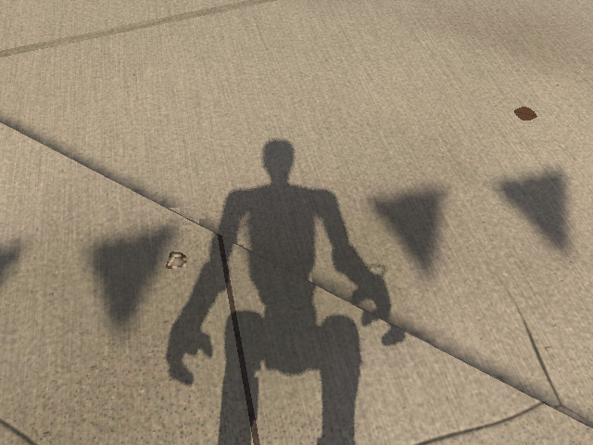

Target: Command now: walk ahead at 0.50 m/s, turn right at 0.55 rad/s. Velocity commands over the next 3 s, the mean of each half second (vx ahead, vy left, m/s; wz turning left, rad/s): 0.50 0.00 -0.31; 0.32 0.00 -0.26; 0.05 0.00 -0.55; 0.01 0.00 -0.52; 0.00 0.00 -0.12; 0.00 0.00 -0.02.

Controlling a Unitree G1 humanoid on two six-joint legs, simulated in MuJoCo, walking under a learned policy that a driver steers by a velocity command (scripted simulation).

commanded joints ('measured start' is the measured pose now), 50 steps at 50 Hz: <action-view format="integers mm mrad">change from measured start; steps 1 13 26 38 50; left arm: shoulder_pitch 34 199 84 -251 -81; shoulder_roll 140 142 64 17 105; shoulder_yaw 29 12 -18 -52 -2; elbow -54 -19 -70 -173 -147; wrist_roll -3 17 42 21 -1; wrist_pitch -26 -25 5 -8 28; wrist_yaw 4 25 -19 -22 3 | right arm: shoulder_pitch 39 -251 139 263 166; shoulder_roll -67 -84 -93 -109 -103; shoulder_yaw -15 1 -22 -15 -26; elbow -51 -165 10 99 -8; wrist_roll -7 14 32 27 9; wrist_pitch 25 -1 -36 -20 91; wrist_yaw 5 25 7 -9 -37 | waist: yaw -27 73 20 -38 -36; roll -34 -90 64 75 -66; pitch -31 9 -36 3 -117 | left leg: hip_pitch -60 -43 394 513 65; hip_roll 7 -68 107 73 -59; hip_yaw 24 49 -194 68 4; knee -95 -541 -960 -870 44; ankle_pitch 84 247 278 801 -97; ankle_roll -34 35 228 148 -14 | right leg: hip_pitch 22 267 -326 -264 -7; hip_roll -255 -301 -185 -147 -318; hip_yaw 265 297 73 -48 313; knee -183 -96 720 216 -92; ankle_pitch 326 525 -102 163 496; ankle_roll -137 -56 95 85 -108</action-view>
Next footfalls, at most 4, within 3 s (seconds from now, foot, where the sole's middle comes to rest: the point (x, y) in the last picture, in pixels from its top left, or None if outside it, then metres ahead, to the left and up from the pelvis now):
0.34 left None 0.37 0.11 -0.78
0.84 right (364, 388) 0.60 -0.10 -0.78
1.52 left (291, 373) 0.63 0.06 -0.78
1.98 right None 0.47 -0.07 -0.78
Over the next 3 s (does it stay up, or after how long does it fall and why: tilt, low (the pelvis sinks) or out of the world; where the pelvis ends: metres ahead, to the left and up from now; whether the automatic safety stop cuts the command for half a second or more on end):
stays up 0.53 0.03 0.01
